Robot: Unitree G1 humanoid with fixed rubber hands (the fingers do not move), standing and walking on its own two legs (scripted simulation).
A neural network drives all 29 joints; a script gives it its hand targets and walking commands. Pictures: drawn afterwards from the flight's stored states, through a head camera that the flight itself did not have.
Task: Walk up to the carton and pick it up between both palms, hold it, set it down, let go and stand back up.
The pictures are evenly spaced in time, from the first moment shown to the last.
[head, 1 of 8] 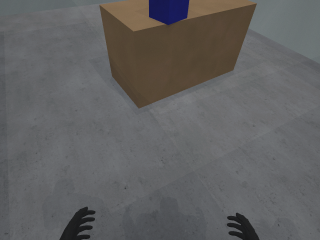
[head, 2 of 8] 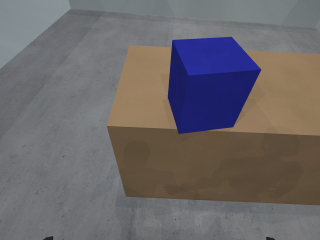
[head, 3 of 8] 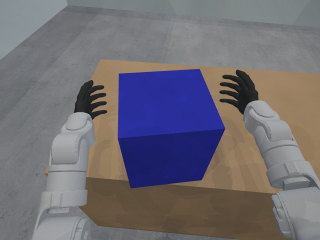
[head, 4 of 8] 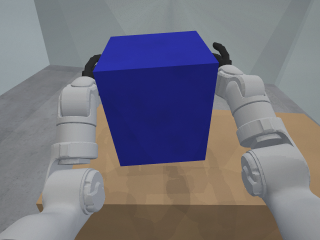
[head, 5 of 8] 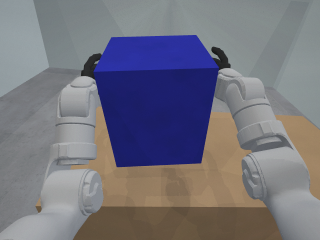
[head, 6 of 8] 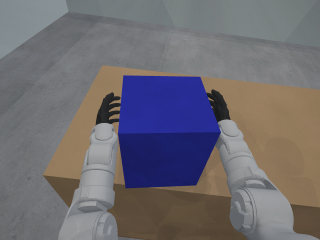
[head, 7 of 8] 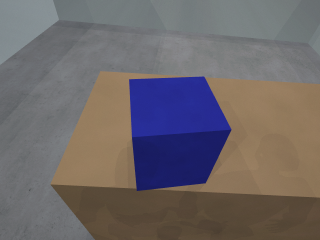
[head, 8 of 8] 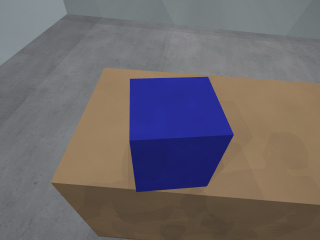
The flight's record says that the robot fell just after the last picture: no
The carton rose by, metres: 0.24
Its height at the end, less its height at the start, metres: +0.00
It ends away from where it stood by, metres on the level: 0.01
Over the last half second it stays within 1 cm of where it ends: yes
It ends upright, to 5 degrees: yes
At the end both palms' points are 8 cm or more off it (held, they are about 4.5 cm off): yes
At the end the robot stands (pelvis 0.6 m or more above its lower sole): yes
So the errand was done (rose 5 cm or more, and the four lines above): yes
